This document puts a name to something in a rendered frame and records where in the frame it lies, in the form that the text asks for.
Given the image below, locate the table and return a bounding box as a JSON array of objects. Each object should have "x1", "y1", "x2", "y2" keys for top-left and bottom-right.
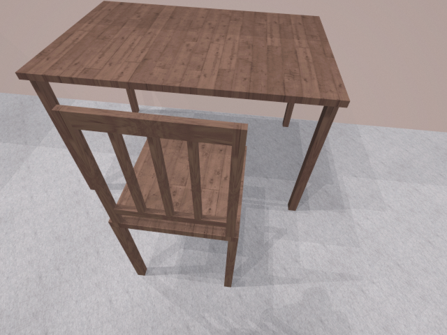
[{"x1": 15, "y1": 1, "x2": 350, "y2": 211}]

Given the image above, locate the chair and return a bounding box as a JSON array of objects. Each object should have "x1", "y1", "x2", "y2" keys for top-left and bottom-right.
[{"x1": 52, "y1": 105, "x2": 248, "y2": 288}]

